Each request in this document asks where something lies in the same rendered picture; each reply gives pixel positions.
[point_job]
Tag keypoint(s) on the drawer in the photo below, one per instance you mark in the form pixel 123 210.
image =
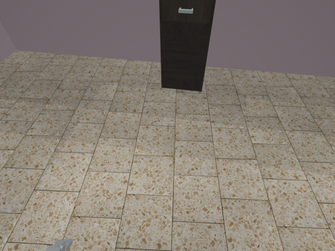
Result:
pixel 201 10

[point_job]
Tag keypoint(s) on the handle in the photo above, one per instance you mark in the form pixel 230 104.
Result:
pixel 188 11

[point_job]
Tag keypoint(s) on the left robot hand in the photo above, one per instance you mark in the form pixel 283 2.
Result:
pixel 60 245

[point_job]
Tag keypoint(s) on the cabinet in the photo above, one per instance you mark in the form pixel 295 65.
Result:
pixel 184 49

